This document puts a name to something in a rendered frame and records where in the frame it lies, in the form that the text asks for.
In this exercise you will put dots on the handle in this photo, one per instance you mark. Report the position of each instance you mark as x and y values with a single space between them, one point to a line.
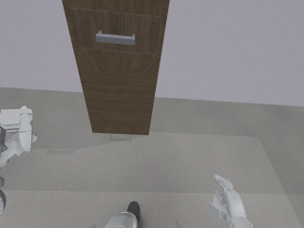
115 39

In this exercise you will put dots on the drawer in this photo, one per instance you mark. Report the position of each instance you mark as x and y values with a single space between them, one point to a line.
88 22

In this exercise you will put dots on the right robot hand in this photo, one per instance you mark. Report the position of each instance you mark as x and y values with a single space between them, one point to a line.
231 204

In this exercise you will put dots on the cabinet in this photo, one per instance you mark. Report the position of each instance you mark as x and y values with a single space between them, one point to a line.
119 86

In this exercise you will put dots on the right robot forearm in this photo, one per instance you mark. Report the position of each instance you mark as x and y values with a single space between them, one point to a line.
240 222

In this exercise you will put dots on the left robot thigh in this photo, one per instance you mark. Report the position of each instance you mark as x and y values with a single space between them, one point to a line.
122 221

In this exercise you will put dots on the left robot hand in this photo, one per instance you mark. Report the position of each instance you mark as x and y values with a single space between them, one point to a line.
17 121

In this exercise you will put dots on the left robot foot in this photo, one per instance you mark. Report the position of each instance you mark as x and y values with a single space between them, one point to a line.
134 208

